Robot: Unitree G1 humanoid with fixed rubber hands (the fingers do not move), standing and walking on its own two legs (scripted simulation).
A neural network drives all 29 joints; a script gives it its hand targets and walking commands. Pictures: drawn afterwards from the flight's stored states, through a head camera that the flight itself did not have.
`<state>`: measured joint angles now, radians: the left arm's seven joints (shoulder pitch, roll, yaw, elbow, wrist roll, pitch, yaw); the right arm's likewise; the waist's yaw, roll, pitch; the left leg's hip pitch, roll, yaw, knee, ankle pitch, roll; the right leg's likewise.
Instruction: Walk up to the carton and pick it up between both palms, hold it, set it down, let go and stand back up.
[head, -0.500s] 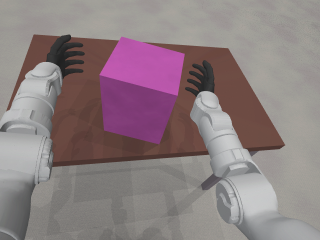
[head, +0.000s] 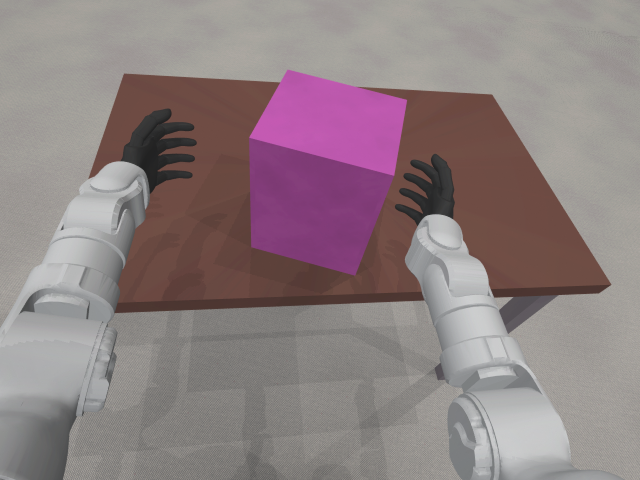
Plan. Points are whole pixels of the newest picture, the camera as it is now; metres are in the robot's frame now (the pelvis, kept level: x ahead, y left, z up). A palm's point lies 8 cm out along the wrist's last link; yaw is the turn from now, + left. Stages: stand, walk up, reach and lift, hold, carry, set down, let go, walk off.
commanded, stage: set down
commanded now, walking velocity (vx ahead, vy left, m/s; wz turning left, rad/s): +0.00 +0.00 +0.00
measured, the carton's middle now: (323, 178) +0.54 -0.05 +0.02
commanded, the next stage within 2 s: none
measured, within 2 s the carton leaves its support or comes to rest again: neither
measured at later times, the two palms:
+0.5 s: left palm (120, 238) +0.39 +0.22 +0.06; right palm (427, 274) +0.34 -0.15 +0.06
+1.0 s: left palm (100, 307) +0.32 +0.24 +0.01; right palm (425, 321) +0.29 -0.15 +0.03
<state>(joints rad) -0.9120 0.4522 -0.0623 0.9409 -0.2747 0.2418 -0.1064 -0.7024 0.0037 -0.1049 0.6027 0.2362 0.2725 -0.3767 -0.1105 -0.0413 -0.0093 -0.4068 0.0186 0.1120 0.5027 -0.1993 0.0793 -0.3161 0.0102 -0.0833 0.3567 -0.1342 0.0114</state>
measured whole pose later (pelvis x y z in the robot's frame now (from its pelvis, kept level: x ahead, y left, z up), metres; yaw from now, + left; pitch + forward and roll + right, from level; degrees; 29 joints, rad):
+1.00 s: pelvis +0.01 -0.01 +0.00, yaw +0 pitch -4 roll -3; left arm -0.23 0.44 0.01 0.39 -0.25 0.15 -0.17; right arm -0.05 0.07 0.04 0.19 0.18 0.09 -0.41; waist 0.02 -0.05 0.16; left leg -0.21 0.03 0.11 0.52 -0.26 0.06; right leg -0.12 0.03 -0.08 0.37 -0.19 0.00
